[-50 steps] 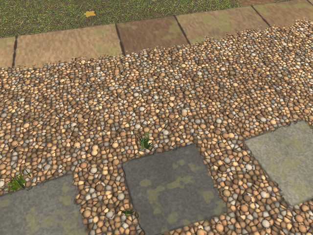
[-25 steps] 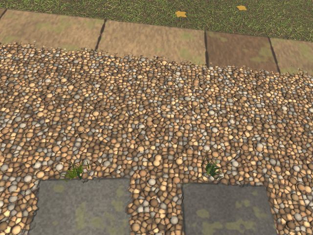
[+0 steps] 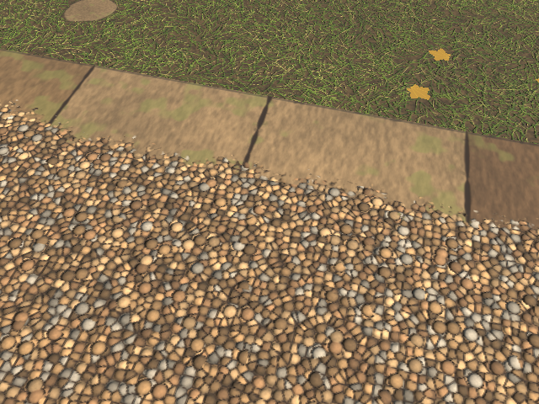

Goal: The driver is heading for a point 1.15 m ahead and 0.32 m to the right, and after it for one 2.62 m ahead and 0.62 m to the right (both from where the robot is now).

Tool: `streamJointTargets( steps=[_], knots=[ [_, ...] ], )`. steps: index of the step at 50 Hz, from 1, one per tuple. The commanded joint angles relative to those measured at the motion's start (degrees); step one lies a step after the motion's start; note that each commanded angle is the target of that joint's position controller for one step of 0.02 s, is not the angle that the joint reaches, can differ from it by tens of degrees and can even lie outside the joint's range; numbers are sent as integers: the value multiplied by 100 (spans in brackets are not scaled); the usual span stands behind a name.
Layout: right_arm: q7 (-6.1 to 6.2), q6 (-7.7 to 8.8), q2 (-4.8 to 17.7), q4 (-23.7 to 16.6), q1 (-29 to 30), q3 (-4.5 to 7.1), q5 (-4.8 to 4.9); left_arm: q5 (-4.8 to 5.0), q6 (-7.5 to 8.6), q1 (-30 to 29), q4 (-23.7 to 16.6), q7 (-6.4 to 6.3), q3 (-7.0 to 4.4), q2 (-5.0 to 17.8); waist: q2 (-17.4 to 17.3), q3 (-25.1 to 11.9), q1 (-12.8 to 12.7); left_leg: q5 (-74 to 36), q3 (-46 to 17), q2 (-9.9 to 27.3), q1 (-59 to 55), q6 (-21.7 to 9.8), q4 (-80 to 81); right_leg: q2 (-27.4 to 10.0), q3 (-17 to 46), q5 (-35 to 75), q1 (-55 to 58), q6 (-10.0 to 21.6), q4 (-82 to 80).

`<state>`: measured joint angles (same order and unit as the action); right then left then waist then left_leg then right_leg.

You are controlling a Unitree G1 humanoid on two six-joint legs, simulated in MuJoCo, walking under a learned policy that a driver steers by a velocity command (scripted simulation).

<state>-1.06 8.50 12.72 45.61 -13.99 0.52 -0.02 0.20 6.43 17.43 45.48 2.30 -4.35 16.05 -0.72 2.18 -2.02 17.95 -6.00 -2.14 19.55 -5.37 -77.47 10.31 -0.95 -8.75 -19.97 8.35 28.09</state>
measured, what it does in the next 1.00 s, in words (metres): walks ahead, turning right: left foot, then right foot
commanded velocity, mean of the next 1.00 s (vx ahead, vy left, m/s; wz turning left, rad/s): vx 1.00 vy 0.00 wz -0.66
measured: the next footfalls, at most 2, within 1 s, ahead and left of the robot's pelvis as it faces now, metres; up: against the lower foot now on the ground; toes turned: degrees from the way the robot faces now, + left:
left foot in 0.30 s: +0.51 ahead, +0.14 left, +0.00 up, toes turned -23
right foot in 0.76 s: +0.75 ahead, -0.29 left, +0.00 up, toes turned -47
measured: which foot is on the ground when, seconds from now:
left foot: up 0.00-0.28, down 0.30-0.76, up 0.78-1.00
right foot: down 0.00-0.28, up 0.30-0.74, down 0.76-1.00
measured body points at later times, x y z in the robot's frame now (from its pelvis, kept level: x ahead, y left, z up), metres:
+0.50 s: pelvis +0.44 +0.02 +0.01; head +0.44 +0.00 +0.46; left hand +0.71 +0.19 -0.07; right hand +0.36 -0.28 -0.10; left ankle +0.47 +0.15 -0.73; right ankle +0.40 -0.10 -0.61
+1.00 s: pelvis +0.78 -0.25 +0.01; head +0.78 -0.25 +0.46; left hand +0.98 -0.08 -0.11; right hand +0.72 -0.54 -0.10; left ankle +0.98 -0.16 -0.62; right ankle +0.72 -0.26 -0.73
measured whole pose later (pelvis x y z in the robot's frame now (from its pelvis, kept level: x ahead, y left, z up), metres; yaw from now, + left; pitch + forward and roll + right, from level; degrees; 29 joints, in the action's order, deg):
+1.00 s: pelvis +0.78 -0.25 +0.01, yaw -40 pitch -1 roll -2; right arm 0.4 3.5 15.8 42.5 -12.7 1.5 3.0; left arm -1.0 6.4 22.7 45.5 2.6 -2.7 13.4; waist -2.5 0.9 -1.7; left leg 7.0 -7.2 8.3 43.5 -2.1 -71.1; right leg 5.9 -8.3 -16.9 -6.2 6.0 24.1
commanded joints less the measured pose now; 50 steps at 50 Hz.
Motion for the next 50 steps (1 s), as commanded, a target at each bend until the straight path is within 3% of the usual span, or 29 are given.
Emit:
streamJointTargets(
  steps=[1,3,7,11,13,14,15,16,17,18,19,20,21,23,27,31,33,34,36,37,38,39,40,41,42,43,44,46,50],
  knots=[
    [20,226,533,-782,229,102,-81,28,101,115,-362,12,1,278,-301,-154,418,-165,-371,518,1986,105,554,-1529,3288,-812,1400,1135,-1819],
    [87,159,494,-940,363,82,-121,158,73,193,-323,-55,43,230,-216,165,547,-140,-148,648,1877,359,1250,-1409,2939,-516,575,1112,-1885],
    [94,192,178,-1555,1790,-53,-195,214,20,468,-318,-229,-24,452,149,475,24,-2333,429,222,160,663,3796,-813,2114,189,-1177,641,-1870],
    [176,128,657,-1807,2040,215,135,356,-41,935,-179,-240,-42,409,578,142,-156,-2497,44,11,-499,809,4911,-1020,2736,-198,-107,311,-1283],
    [218,181,1010,-1774,1573,427,196,300,-116,888,-176,-252,-71,436,636,-245,213,-1757,84,-55,-892,620,5166,-1035,2751,1372,708,84,-145],
    [240,195,1176,-1641,596,535,210,198,-155,660,-283,-227,-76,499,698,-915,781,-1542,-15,246,-1905,391,4956,-934,2538,2065,629,-109,1041],
    [318,125,1506,-1444,-984,624,188,-33,-177,435,-534,-200,41,170,366,-2089,1402,-410,-893,1274,-3772,-1,4494,-775,2123,1401,-290,-231,2970],
    [189,77,1877,-1166,-1377,658,26,297,-123,1542,-691,-158,307,-525,-2389,-3227,750,1744,-4342,2903,-5624,-1067,5447,-292,1519,-2330,-2214,-451,4899],
    [151,20,1331,-1209,-1211,603,29,502,-176,1309,-633,-263,283,-46,-2228,-2536,900,3326,-4974,2788,-5149,-861,5954,-977,1259,-1937,-3115,-407,5660],
    [192,-47,927,-1183,-934,528,60,386,-211,543,-725,-292,201,295,-1434,-1474,1052,2623,-3872,2468,-4350,-572,6026,-1149,989,-1454,-3471,-394,5776],
    [194,-111,889,-1071,-738,495,8,232,-233,25,-834,-284,177,333,-397,-818,965,1194,-2856,2247,-3420,-436,6055,-1366,791,-1108,-3286,-408,5609],
    [166,-136,827,-962,-582,476,-91,107,-229,-323,-982,-239,165,248,-45,-418,814,290,-2223,2037,-2630,-416,6154,-1543,760,-903,-3045,-382,5366],
    [148,-123,693,-850,-394,435,-150,164,-285,-324,-1068,-178,151,121,-179,-228,558,-119,-1686,1879,-2060,-377,6267,-1743,807,-862,-2769,-373,5223],
    [64,-101,443,-657,-136,390,-16,302,-444,-351,-1206,-121,180,-72,-399,-25,312,-566,-858,1737,-1553,-281,6479,-1978,751,-950,-2743,-375,5045],
    [90,-60,822,-458,203,467,-4,155,-486,-669,-1439,-33,227,21,-242,372,60,-1649,455,1614,-979,-222,6832,-2083,652,249,-2827,-560,4293],
    [153,-57,1250,-251,-256,512,-15,120,-392,-1663,-1652,149,217,202,225,679,443,-2148,1436,1420,-1351,80,7016,-1791,-54,1510,-2413,-395,2512],
    [163,-118,1591,-204,-390,541,-42,189,-335,-1857,-1748,249,216,223,-24,670,395,-4030,1793,1471,-1749,225,6694,-1496,-477,1352,-1952,-193,1892],
    [185,-164,1751,-206,-476,570,-50,204,-324,-1859,-1767,274,151,417,-204,498,325,-5588,1885,1497,-2026,261,6367,-1201,-774,1097,-1586,-110,1792],
    [245,-333,2014,-218,-518,624,-80,267,-353,-1054,-1663,250,-76,858,-705,-160,-318,-8093,1919,1652,-2368,256,4843,-682,-1081,264,-476,116,1862],
    [249,-342,2001,-283,-420,607,-50,226,-398,215,-1349,196,-257,1150,-721,-779,-954,-8400,1754,1741,-1664,146,3438,-533,-859,171,1295,395,1679],
    [243,-269,1738,-280,-382,498,2,231,-462,1390,-949,52,-401,1337,-90,-1084,-1464,-5533,1667,1234,-178,293,1264,-909,62,616,3328,708,934],
    [128,-93,549,-416,-1433,131,-174,132,-433,983,-954,-3,-329,1718,2165,-1568,-215,1470,1137,304,1782,348,-1105,-2078,2363,731,4763,1144,1018],
    [36,126,1011,-470,-1498,133,280,-1,-368,1161,-1073,-5,-252,1331,1619,-3099,-464,1172,-157,245,2393,177,-1606,-3081,4799,-2340,5210,1796,-740],
    [87,143,1403,-587,-413,241,540,-23,-269,1199,-954,21,-221,1079,478,-2036,-779,619,-128,439,2643,85,-1449,-2986,4673,-2980,4220,1362,-1378],
    [146,108,1204,-777,13,195,544,11,-163,759,-833,43,-165,1019,-210,-946,-436,292,-51,656,2775,86,-973,-2931,4059,-2621,2998,1139,-1526],
    [195,-3,1023,-669,-5,152,412,-45,-51,248,-837,53,-72,745,-539,-594,-114,-12,-171,942,2402,103,-655,-2815,3400,-2070,2023,958,-1487],
    [174,-162,994,-532,-362,182,373,-159,25,-118,-841,50,-7,522,-350,-379,215,-342,-271,1150,1973,140,-448,-2626,2741,-1739,1212,837,-1496],
    [163,-462,847,-328,-668,230,369,-128,119,-321,-687,69,59,239,40,-50,488,-547,-352,1312,1671,234,-76,-2317,1596,-1221,333,529,-1698],
    [137,-546,633,-493,27,197,247,-143,201,-169,-441,-48,21,318,145,433,279,-1901,-216,1155,2317,402,1079,-1822,-133,535,283,-30,-2039]
  ],
)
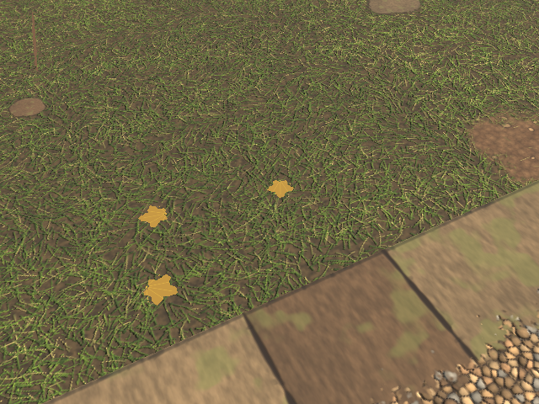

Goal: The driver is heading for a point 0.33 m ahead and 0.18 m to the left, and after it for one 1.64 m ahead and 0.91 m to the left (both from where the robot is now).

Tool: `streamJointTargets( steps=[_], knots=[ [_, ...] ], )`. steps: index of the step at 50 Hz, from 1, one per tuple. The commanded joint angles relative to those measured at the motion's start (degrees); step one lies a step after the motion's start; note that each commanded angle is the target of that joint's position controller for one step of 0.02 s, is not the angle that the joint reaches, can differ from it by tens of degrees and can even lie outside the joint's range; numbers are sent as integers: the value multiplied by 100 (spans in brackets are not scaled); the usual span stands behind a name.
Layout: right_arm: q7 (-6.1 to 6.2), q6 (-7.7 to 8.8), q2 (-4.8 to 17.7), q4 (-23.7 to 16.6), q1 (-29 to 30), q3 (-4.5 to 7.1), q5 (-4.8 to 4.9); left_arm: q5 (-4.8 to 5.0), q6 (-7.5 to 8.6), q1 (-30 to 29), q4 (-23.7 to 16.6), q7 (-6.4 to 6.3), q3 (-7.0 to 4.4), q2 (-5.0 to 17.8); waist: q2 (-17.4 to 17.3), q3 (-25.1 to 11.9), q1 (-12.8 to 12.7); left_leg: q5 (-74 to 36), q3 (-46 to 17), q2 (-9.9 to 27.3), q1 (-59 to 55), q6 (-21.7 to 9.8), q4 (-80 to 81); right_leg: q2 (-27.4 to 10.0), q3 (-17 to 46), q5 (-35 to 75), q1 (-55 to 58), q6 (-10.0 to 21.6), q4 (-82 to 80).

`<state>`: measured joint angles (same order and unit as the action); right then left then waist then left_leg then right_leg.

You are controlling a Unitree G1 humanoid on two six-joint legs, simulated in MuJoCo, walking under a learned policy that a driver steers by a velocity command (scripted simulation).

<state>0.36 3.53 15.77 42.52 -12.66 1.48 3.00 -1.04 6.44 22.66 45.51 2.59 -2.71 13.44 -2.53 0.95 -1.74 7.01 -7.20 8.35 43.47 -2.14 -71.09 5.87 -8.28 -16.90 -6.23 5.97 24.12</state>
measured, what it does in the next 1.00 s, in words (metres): walks ahead, turning left: left foot, then right foot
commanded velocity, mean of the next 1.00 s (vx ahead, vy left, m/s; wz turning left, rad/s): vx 1.00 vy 0.00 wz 0.85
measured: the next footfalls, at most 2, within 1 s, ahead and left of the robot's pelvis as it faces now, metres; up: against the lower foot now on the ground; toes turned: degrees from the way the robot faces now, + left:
left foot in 0.26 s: +0.44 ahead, +0.13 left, +0.00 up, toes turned +12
right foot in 0.68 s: +0.87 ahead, +0.10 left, +0.00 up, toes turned +44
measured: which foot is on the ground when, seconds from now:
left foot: up 0.00-0.24, down 0.26-0.68, up 0.70-1.00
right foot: down 0.00-0.26, up 0.28-0.66, down 0.68-1.00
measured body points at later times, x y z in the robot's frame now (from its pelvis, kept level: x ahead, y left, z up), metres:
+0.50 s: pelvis +0.44 +0.09 +0.00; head +0.45 +0.11 +0.45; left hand +0.60 +0.39 -0.03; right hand +0.54 -0.14 -0.12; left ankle +0.40 +0.12 -0.73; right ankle +0.64 -0.06 -0.65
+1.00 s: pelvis +0.83 +0.25 -0.01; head +0.83 +0.27 +0.44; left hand +0.57 +0.39 -0.13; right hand +1.17 +0.31 -0.05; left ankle +0.83 +0.46 -0.64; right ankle +0.84 +0.07 -0.73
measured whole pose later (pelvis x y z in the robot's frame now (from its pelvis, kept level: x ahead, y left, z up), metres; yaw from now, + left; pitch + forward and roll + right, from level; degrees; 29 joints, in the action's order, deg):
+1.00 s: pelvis +0.83 +0.25 -0.01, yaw +54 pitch +0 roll -4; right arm -2.3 1.5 18.6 31.4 -3.9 2.9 2.0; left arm -0.6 5.7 27.7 48.5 -0.2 -4.8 18.1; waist -3.3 1.4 -6.3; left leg 3.4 -1.2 6.8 50.4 -3.2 -65.8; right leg 2.3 -9.6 -21.8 4.9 -1.2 17.3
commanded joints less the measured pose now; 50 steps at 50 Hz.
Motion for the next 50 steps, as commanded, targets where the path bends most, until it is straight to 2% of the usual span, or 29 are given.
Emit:
streamJointTargets(
  steps=[1,6,8,10,11,12,13,14,15,16,17,18,19,21,24,27,30,32,33,34,35,36,37,38,39,40,43,46,50],
  knots=[
    [-35,-8,322,-228,69,104,-69,-27,220,-612,-405,-122,-132,557,328,581,167,-1253,61,18,-61,91,884,-1266,312,1655,-977,73,-1679],
    [-336,179,178,-440,815,55,-54,-12,190,-179,-168,-310,-107,800,257,712,-156,-2403,923,-360,-53,-174,2711,-1401,-365,3080,340,-431,-1723],
    [-474,212,291,-590,915,102,-61,-19,77,-212,-170,-388,-139,1042,497,552,-58,-2103,1441,-706,-449,-363,3213,-1511,-547,5112,948,-601,-1256],
    [-508,131,565,-609,323,239,21,-51,-117,-369,-234,-522,-238,1425,997,36,436,-1253,1851,-1141,-1190,-513,3047,-1716,-589,7730,1493,-638,-186],
    [-477,22,822,-459,-552,360,39,-37,-206,-686,-324,-557,-302,1610,1257,-329,973,-643,1824,-1245,-2030,-659,2782,-1871,-536,8701,1392,-563,780],
    [-397,-115,1299,-87,-2051,576,-7,-24,-226,-1173,-486,-521,-321,1660,1205,-891,1721,-299,1421,-1196,-3672,-910,2694,-1871,-357,8587,698,-439,2374],
    [-258,-236,1449,197,-3024,664,-9,108,-140,-1650,-536,-382,-243,1346,420,-910,2251,-560,868,-982,-4973,-1136,3369,-1109,-467,5456,-470,-468,4952],
    [-279,-201,1323,260,-2546,541,-228,45,140,-1148,-882,-185,140,-114,-2181,-459,1034,-296,-958,-586,-5925,-1769,3327,113,363,-1533,-3278,-653,7381],
    [-290,-25,960,-156,-1827,376,-407,285,400,-579,-1240,-73,268,-22,-1984,-1515,496,2563,-3973,398,-6432,-2609,4794,106,1686,-1580,-4433,-379,7825],
    [-294,50,638,-304,-1843,373,-342,346,512,-1388,-1355,-39,146,683,-631,-1107,861,3411,-4265,422,-5877,-2168,5762,-199,1797,-913,-4398,-40,7107],
    [-340,140,664,-334,-1534,361,-307,341,519,-1599,-1476,-68,100,724,589,-494,441,3387,-4062,383,-4896,-1886,5967,-428,1734,-443,-4225,36,6274],
    [-367,219,700,-468,-1090,364,-269,183,460,-1505,-1398,-128,121,641,1031,-226,109,2939,-3783,222,-4024,-1874,5911,-635,1791,-220,-3811,-51,5707],
    [-323,241,757,-591,-726,370,-269,68,370,-1349,-1343,-169,98,645,989,-10,-97,2405,-3370,-73,-3336,-1878,5925,-757,1849,-89,-3467,-219,5375],
    [-228,230,655,-655,-515,332,-218,40,199,-1241,-1284,-276,21,821,777,222,-225,1526,-2508,-485,-2615,-1781,6001,-973,1737,39,-3115,-517,4609],
    [-25,190,548,-523,-733,288,-92,-101,138,-2304,-1687,-366,109,542,450,534,204,241,-1524,-996,-1781,-1572,5928,-847,1266,1127,-2597,-866,2755],
    [33,79,687,-350,-970,352,-48,61,149,-2932,-1953,-325,126,279,-93,242,645,282,-1386,-1232,-1602,-1158,5716,-378,1001,2167,-1551,-1024,1147],
    [63,57,626,-219,-1073,384,14,294,212,-2972,-2005,-308,-92,679,-397,47,681,494,-1926,-1036,-2637,-987,5176,-335,1394,2150,-1352,-1054,311],
    [84,22,645,-243,-908,425,-33,366,297,-2498,-1908,-309,-277,1015,-525,-250,317,-733,-2077,-886,-3337,-812,4355,-347,1397,1719,-939,-855,112],
    [45,2,675,-333,-678,423,-123,388,325,-1546,-1731,-325,-407,1199,-556,-881,-265,-1644,-1836,-1007,-3405,-609,3292,-506,1352,1569,54,-672,242],
    [-23,-8,392,-577,-327,291,-340,366,265,33,-1482,-380,-455,1367,-470,-1972,-990,-1331,-1460,-1065,-2474,-437,1497,-1293,1943,633,2048,-402,976],
    [-84,40,-407,-812,-1477,58,-115,59,251,493,-1310,-303,-490,1836,2368,-2964,-245,2628,-862,-1793,-370,-175,-516,-2883,5442,-1773,4090,659,-97],
    [-21,22,90,-761,-1460,29,189,80,224,253,-1336,-231,-457,1472,2879,-2502,-341,2187,-496,-1076,668,-189,-1370,-3154,6650,-3712,3815,751,-646],
    [4,-16,540,-778,-733,121,75,129,151,-68,-1432,-291,-372,969,1967,-1477,-603,1607,-241,-842,972,-171,-1520,-2807,5601,-3293,2998,491,-720],
    [-13,-23,672,-865,-182,164,-122,99,74,-131,-1287,-317,-341,912,857,-842,-626,1280,-37,-672,786,-166,-1332,-2524,4527,-1966,2135,284,-715],
    [-45,0,595,-1025,315,180,-267,35,32,-145,-1129,-302,-337,942,249,-358,-573,1152,45,-506,607,-201,-1065,-2254,3742,-849,1415,165,-755],
    [-105,-22,471,-1128,287,187,-189,-26,49,-298,-1016,-301,-288,859,406,-124,-302,979,-22,-293,401,-221,-885,-2163,3263,-327,886,155,-853],
    [-175,-198,202,-1252,236,130,12,140,75,-496,-656,-197,-168,470,722,178,27,1045,42,63,485,-245,-747,-2034,2338,315,267,147,-1137],
    [-233,-214,226,-1359,440,92,-87,97,74,-695,-484,-232,-214,746,580,502,196,230,128,99,708,-91,-313,-1949,1331,1263,-110,99,-1400],
    [-360,-120,361,-1494,1262,104,-116,23,97,-399,-248,-305,-210,999,234,812,-88,-1090,722,-128,455,-160,1193,-1690,220,2132,59,-196,-1629]
  ],
)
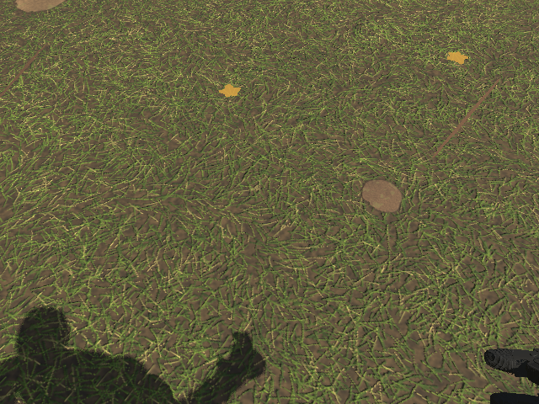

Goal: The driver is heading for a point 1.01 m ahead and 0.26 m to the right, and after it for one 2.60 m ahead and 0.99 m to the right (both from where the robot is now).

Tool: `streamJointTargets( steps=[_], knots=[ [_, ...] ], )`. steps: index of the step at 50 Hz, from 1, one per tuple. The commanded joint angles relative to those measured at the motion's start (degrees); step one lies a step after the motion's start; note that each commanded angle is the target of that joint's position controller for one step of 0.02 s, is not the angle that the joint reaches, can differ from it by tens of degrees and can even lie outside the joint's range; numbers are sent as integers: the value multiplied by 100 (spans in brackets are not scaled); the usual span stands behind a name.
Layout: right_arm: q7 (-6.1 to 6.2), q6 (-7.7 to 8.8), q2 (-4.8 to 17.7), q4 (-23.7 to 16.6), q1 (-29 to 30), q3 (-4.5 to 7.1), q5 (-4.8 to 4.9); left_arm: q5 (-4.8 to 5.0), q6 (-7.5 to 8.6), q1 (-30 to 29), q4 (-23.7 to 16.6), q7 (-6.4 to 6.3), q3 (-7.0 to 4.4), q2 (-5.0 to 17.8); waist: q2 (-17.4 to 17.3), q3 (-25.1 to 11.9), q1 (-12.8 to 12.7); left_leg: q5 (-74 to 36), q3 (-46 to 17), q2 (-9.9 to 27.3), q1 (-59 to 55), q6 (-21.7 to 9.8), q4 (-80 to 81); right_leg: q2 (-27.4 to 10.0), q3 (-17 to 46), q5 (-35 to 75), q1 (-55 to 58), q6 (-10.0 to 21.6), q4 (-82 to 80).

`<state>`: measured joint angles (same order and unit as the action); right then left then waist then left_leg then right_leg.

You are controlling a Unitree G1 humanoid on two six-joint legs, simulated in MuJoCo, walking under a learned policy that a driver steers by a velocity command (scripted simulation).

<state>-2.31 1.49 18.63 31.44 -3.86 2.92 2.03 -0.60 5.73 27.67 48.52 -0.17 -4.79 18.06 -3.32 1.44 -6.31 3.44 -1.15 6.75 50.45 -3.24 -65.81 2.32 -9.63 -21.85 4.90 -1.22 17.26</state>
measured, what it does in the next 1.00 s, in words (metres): walks ahead, turning right: left foot, then right foot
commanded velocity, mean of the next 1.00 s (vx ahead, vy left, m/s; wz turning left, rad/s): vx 0.71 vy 0.00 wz -0.53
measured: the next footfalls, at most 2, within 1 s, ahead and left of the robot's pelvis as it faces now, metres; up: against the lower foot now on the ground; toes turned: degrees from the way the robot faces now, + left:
left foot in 0.16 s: +0.35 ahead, +0.11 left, +0.00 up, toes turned +6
right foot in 0.62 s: +0.79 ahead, -0.11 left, +0.00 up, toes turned -16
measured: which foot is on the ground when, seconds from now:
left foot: up 0.00-0.14, down 0.16-0.62, up 0.64-1.00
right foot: down 0.00-0.14, up 0.16-0.60, down 0.62-1.00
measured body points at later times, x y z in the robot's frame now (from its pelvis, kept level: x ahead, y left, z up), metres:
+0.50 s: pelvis +0.46 +0.02 +0.00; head +0.47 +0.01 +0.45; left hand +0.67 +0.25 -0.09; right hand +0.43 -0.25 -0.14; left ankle +0.31 +0.11 -0.73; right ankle +0.66 -0.15 -0.65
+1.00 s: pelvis +0.80 -0.04 +0.01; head +0.82 -0.08 +0.45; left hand +1.09 +0.13 -0.07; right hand +0.84 -0.38 -0.06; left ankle +1.01 +0.00 -0.70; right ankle +0.75 -0.10 -0.73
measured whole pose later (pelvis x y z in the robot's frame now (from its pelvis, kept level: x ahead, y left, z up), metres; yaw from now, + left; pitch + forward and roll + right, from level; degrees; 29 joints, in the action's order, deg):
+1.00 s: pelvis +0.80 -0.04 +0.01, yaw -38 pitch +3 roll +1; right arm 1.1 3.2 16.7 35.0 -0.3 1.8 -0.3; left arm 1.5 -2.7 12.1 35.5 -2.7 -5.4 19.2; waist -1.8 2.7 -2.6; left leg 5.7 -12.6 -3.1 32.1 5.7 -33.5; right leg 13.1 17.2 -14.5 -17.3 4.9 32.2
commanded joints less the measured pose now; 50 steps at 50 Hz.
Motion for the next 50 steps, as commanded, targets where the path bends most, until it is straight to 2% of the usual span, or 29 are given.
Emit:
streamJointTargets(
  steps=[1,2,5,7,8,9,10,11,12,13,14,16,17,21,24,26,28,29,30,31,32,33,34,35,36,38,42,46,50],
  knots=[
    [-138,132,-109,-461,710,-106,-30,3,165,-506,-415,-23,19,552,163,815,194,-768,253,-113,-504,-161,1184,-1356,302,2955,-996,487,-1002],
    [-188,201,-264,-560,915,-163,1,28,162,-204,-268,-4,31,653,156,873,147,-754,341,-279,-859,-301,1656,-1489,334,3615,-935,497,-1093],
    [-218,290,120,-706,980,23,-21,121,28,3,-47,-50,12,1167,838,517,606,268,915,-1053,-1914,-564,2379,-1808,204,7657,-123,784,-342],
    [-72,192,687,-320,-887,332,-19,121,-89,-263,106,-85,52,1329,1286,-499,1849,370,625,-1063,-4183,-905,2942,-1926,351,8785,-340,865,1757],
    [56,125,953,102,-2336,468,-40,114,-68,-553,30,-104,121,1171,1186,-1083,2554,139,-124,-473,-6398,-1012,3111,-1567,465,7132,-1824,736,3612],
    [101,229,1421,220,-2261,443,-280,123,39,505,-195,15,429,-116,-794,-2144,1334,1685,-3088,1330,-8452,-1544,3269,-381,1040,-353,-4026,581,6111],
    [106,309,886,233,-2648,381,-301,403,253,3,-211,35,303,588,-607,-2980,1834,2838,-4549,1554,-8163,-1568,4404,-293,2052,-408,-4285,750,6733],
    [83,380,613,404,-2403,290,-313,606,277,-855,-513,5,205,671,-321,-1614,1760,2672,-3729,1346,-7245,-1318,4756,-452,1939,-67,-4847,675,6779],
    [61,435,476,533,-2036,264,-263,556,269,-1136,-644,-14,261,429,202,-733,1450,2121,-2941,1206,-6220,-1180,4967,-725,1841,337,-4958,622,6441],
    [42,489,238,593,-1654,212,-313,420,189,-1177,-587,-21,249,285,420,-335,1129,1655,-2304,1045,-5389,-1021,5088,-956,1774,649,-4750,555,6208],
    [15,550,-106,638,-1388,133,-401,397,29,-845,-465,1,214,203,344,-157,785,1289,-1685,838,-4785,-884,5217,-1157,1826,948,-4383,531,6128],
    [-27,608,-322,800,-1151,120,-285,411,-240,-491,-343,46,208,-40,78,-49,496,677,-789,725,-4194,-739,5479,-1367,1779,1012,-4120,450,5986],
    [-24,619,-293,880,-1043,132,-228,412,-331,-586,-380,56,210,-111,50,183,421,401,-383,707,-3944,-612,5620,-1441,1773,1008,-4265,401,5870],
    [131,660,-75,983,-904,163,-357,307,-351,-1428,-727,99,245,-126,103,729,458,-571,961,228,-3581,-360,5926,-1250,1417,2370,-4738,266,4785],
    [271,658,225,1090,-1226,196,-310,237,-250,-2065,-914,272,274,-69,502,793,706,-1160,1484,186,-4114,-138,6005,-977,776,3353,-4553,443,3446],
    [373,577,554,1123,-1324,238,-284,212,-171,-2371,-1102,435,252,13,427,791,691,-3017,1664,275,-4689,118,5570,-611,278,3445,-4201,628,2543],
    [505,395,947,1065,-1365,319,-249,242,-165,-1755,-1059,502,94,326,-40,136,333,-5842,1641,362,-5257,330,4241,94,-301,3102,-3185,701,2368],
    [516,315,1126,974,-1158,366,-184,259,-243,-806,-889,485,-53,617,-339,-377,-180,-6681,1540,479,-5108,328,3115,312,-272,2751,-2100,824,2506],
    [457,311,1142,866,-795,369,-133,229,-377,478,-611,391,-290,1112,-359,-928,-853,-6279,1343,470,-4432,322,1574,256,220,2794,-469,1071,2443],
    [283,408,554,893,-669,235,-24,246,-496,751,-479,202,-329,1191,709,-698,-897,-1137,1304,-438,-3519,598,-703,-126,974,3579,275,1284,1587],
    [148,578,-434,536,-1616,-44,-186,-88,-422,-79,-806,175,-267,1515,2712,-1034,429,3444,398,-1469,-1438,826,-3112,-1109,3471,6172,1340,2277,1954],
    [122,711,143,415,-1917,-57,-184,-245,-313,-297,-1199,235,-288,1538,1702,-2736,267,3242,-877,-1398,-1222,600,-3510,-1928,5325,4450,1889,2944,955],
    [161,739,542,267,-1220,25,-113,-83,-254,-566,-1406,280,-295,1345,644,-2294,170,2860,-963,-1184,-1217,389,-2859,-1757,5395,3085,1241,2691,364],
    [239,694,453,134,-771,32,-134,127,-201,-987,-1430,297,-233,1096,-201,-1239,499,2591,-842,-971,-1017,354,-2181,-1493,5043,2340,146,2414,117],
    [296,595,460,180,-735,41,-200,187,-162,-1333,-1519,284,-162,888,-467,-820,761,2412,-844,-801,-1241,423,-1810,-1368,4759,2601,-745,2299,62],
    [343,369,593,196,-786,113,-273,94,-186,-1650,-1651,204,-172,839,-227,-489,974,2289,-828,-590,-1818,609,-1077,-979,3927,3759,-1908,2126,-15],
    [428,253,127,29,-245,-18,-351,168,-427,-1530,-1527,-97,-214,890,111,-788,846,1397,-488,-891,-2186,949,1055,-237,2929,5201,-2431,1690,472],
    [389,191,188,-9,245,-10,-230,278,-767,-1605,-1622,-285,-227,852,781,-1191,592,138,-565,-1241,-2570,977,2570,30,3098,3694,-2210,1062,834],
    [329,285,455,77,229,146,-213,182,-816,-1773,-1792,-279,-179,611,1261,-881,606,-71,-911,-1149,-2961,835,3840,-29,3894,2320,-1927,844,1320]
  ],
)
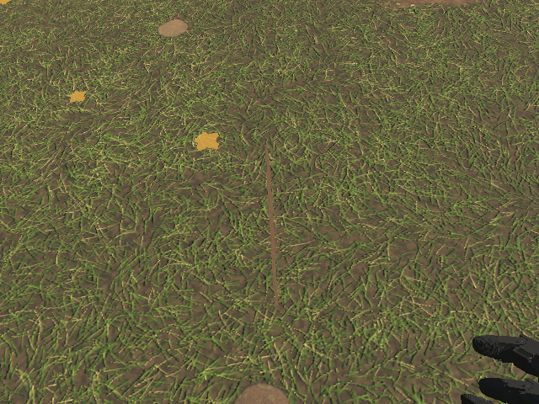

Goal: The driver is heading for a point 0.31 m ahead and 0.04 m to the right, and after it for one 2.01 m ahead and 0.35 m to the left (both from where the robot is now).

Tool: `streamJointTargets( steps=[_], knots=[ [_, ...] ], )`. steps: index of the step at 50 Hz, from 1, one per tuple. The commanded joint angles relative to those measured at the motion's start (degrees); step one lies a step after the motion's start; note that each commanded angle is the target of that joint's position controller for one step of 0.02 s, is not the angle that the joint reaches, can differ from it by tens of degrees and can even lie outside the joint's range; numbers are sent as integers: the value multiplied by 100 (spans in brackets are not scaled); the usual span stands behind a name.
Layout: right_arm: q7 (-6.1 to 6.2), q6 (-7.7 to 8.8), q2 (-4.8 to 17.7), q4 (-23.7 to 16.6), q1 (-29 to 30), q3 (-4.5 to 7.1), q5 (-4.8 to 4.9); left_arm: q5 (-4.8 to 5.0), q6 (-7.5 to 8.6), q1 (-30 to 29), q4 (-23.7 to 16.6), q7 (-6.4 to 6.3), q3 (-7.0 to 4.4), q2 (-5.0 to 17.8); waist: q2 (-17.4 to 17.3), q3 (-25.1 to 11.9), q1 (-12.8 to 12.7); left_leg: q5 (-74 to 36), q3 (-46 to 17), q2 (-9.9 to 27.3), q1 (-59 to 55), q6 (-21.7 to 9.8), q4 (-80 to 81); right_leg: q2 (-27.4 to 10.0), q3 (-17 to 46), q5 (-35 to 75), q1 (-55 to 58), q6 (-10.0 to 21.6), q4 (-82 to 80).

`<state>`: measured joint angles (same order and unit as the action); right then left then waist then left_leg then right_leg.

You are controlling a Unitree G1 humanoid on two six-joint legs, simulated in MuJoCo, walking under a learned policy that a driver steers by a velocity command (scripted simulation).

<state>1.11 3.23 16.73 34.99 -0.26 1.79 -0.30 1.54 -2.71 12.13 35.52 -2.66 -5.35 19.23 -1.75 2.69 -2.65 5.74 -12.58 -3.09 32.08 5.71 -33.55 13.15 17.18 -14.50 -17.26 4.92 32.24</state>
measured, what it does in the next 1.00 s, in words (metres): walks ahead: left foot, then right foot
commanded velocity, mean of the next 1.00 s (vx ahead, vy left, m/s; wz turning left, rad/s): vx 0.68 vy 0.00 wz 0.00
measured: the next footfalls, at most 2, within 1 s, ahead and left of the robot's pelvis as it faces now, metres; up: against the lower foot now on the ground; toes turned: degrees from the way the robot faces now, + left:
left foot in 0.04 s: +0.20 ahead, +0.13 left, +0.00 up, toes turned -14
right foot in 0.52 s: +0.11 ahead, -0.15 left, +0.00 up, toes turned -19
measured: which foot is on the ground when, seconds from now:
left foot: up 0.00-0.02, down 0.04-0.50, up 0.52-0.94, down 0.96-1.00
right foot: down 0.00-0.04, up 0.06-0.50, down 0.52-0.96, up 0.98-1.00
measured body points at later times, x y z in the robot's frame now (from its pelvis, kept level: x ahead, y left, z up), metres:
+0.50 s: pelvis +0.13 -0.01 +0.01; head +0.12 -0.02 +0.46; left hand +0.38 +0.17 -0.06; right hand +0.08 -0.31 -0.11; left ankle +0.16 +0.14 -0.73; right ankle +0.08 -0.14 -0.73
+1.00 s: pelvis +0.42 -0.05 -0.04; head +0.45 -0.06 +0.41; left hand +0.40 +0.23 -0.16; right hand +0.63 -0.30 -0.13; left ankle +0.53 +0.00 -0.73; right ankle +0.13 -0.17 -0.63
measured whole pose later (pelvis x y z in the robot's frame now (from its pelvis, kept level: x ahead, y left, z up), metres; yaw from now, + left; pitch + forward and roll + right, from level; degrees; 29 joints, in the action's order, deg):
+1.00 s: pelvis +0.42 -0.05 -0.04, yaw +5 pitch +0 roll +0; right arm -3.8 1.6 18.2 35.9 -7.7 4.1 2.3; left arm -0.3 4.2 25.2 47.5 -1.5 -2.1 15.4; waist -1.6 2.9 -0.4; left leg 15.1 6.9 -5.1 32.5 -9.5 -44.8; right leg -4.6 -8.1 -25.0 2.7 -2.1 61.4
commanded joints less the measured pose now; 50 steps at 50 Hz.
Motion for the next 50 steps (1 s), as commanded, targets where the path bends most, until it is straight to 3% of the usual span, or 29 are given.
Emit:
streamJointTargets(
  steps=[1,2,3,4,5,6,7,9,11,15,18,22,24,25,26,27,28,29,31,34,37,41,43,45,46,47,48,49,50],
  knots=[
    [-20,163,660,-165,-404,298,18,-24,36,-388,-565,-13,-93,413,1065,-994,400,-886,269,18,-1591,-191,1220,-990,1172,1101,203,104,231],
    [0,174,736,-118,-600,316,-50,-62,33,-126,-568,30,14,67,435,-1284,299,-1392,-284,896,-2574,-608,1361,-669,740,-802,-294,-110,1301],
    [46,92,820,-284,-603,302,-119,-167,23,316,-509,27,103,-214,-431,-1339,46,-2948,-1363,1953,-3399,-1112,1034,-27,-129,-2723,-1304,-330,2614],
    [44,34,1048,-186,-764,367,-257,-66,72,908,-714,155,0,332,-1795,-1760,-380,-2187,-3116,3081,-3505,-2074,1396,-450,-441,-2653,-1946,-578,3487],
    [80,6,718,-377,-436,358,-159,-38,63,712,-470,181,-140,879,-1180,-1358,-125,-1230,-2673,2657,-3212,-2115,1421,-905,-643,-2059,-2122,-826,3970],
    [125,-63,434,-405,-388,282,-130,-7,-6,297,-403,176,-222,1089,-564,-1044,99,-484,-1599,2137,-2842,-1812,1345,-1061,-756,-1497,-2190,-930,4192],
    [165,-146,495,-419,-462,276,-78,-21,-84,250,-387,149,-197,952,-243,-1115,101,626,-1158,1804,-2625,-1514,1510,-1194,-929,-1067,-2141,-932,4272],
    [228,-173,815,-292,-651,357,-3,-46,-52,118,-575,218,-79,664,-530,-866,188,1665,-684,1612,-2240,-1407,1971,-1444,-1424,-592,-2318,-845,4247],
    [215,-111,890,-149,-1029,405,-3,-22,55,2,-629,280,1,477,-668,-896,376,2534,-455,1613,-2465,-1385,2190,-1594,-1667,-539,-2532,-776,4097],
    [128,57,978,37,-1386,475,21,-39,201,-256,-653,276,46,398,-514,-760,559,3155,-399,1948,-2529,-1522,2481,-1920,-1571,-454,-2669,-667,3651],
    [-17,109,962,185,-1365,449,78,-50,335,-94,-489,289,184,88,-492,-551,394,2825,-52,1857,-1728,-1609,2744,-1807,-1598,-382,-1619,-531,2440],
    [-181,48,1021,273,-1223,407,237,-45,585,25,-336,363,227,77,-712,-187,208,2175,254,1633,-1014,-1657,2458,-1515,-1971,-533,-228,-460,558],
    [-217,-16,866,251,-1146,322,274,9,676,539,-143,362,202,83,-426,-142,-153,2352,285,1489,-369,-1531,1772,-1350,-2179,-68,917,-342,-497],
    [-236,9,506,156,-1033,200,215,18,688,1203,64,320,124,215,-137,-348,-456,2276,423,1185,420,-1298,931,-1513,-1966,-92,2042,-309,-555],
    [-284,97,-103,-43,-716,28,138,-78,722,1990,140,260,14,627,1052,-579,-788,2204,936,525,1590,-843,-1458,-2789,-209,-1192,2946,-98,-1159],
    [-290,268,-176,-247,-979,14,241,-196,741,1924,11,257,-99,1175,1552,-643,-528,2023,610,269,2955,-814,-2688,-3840,1530,-2401,3145,568,-1505],
    [-249,313,152,-377,-697,66,346,-190,836,1876,48,285,-110,1081,1188,-586,-588,1688,246,590,3615,-854,-3623,-4052,2076,-3342,2975,851,-1815],
    [-231,288,335,-382,-624,125,348,-151,904,1609,50,308,1,730,1074,-267,-447,1200,162,679,3925,-871,-3930,-3875,1620,-3027,2845,693,-1851],
    [-251,149,398,-170,-945,170,233,-192,914,998,38,338,182,229,1112,-37,-43,519,236,901,3358,-699,-3936,-3367,288,-1836,2067,398,-1974],
    [-310,-46,345,21,-1102,211,261,-274,972,932,261,277,192,119,862,220,151,-334,411,856,2720,-523,-4045,-2970,-1149,-348,1464,121,-2343],
    [-357,-114,209,-55,-674,178,246,-330,983,1042,527,204,222,-10,623,544,112,-913,815,718,2469,-616,-3409,-2667,-2252,734,1328,-95,-2497],
    [-597,-42,2,-246,80,79,294,-285,907,1316,810,114,188,217,456,776,-87,-1239,1651,649,1727,-1013,-1865,-2597,-3047,1873,1663,-401,-2580],
    [-691,12,43,-382,296,92,322,-253,827,1318,852,52,113,614,685,641,34,-906,2174,328,894,-1276,-1241,-2670,-3306,4603,1955,-502,-2176],
    [-676,-26,336,-395,-135,218,397,-243,671,1268,855,-37,12,1012,1231,180,501,-201,2515,-76,186,-1471,-1227,-2870,-3343,7542,2558,-452,-1179],
    [-649,-90,622,-247,-939,346,413,-234,604,1037,787,-51,-37,1146,1463,-212,992,234,2506,-198,-670,-1617,-1301,-2987,-3312,8502,2515,-353,-183],
    [-589,-174,1128,66,-2193,576,373,-215,602,759,665,-10,-75,1223,1423,-813,1576,370,2259,-267,-2305,-1848,-1068,-2959,-3160,8500,1961,-230,1207],
    [-449,-262,1400,428,-3262,747,327,-148,706,526,577,36,-48,1062,861,-1099,1997,68,1506,-97,-4292,-2018,-315,-2488,-3037,5958,493,-347,3178],
    [-347,-329,1734,453,-2958,779,239,-291,975,691,319,143,252,-74,-1578,-863,1136,-112,-309,704,-5540,-2585,-409,-1126,-2616,-1556,-2031,-599,5986],
    [-357,-153,1423,122,-2514,587,70,-24,1293,1019,-147,216,405,-175,-1336,-2231,734,3179,-3577,1708,-6063,-3523,1155,-956,-958,-1602,-3236,-439,6652]
  ],
)
Over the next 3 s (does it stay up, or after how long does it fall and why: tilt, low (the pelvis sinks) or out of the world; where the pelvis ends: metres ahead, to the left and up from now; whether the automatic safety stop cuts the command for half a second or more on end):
stays up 2.06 0.36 -0.18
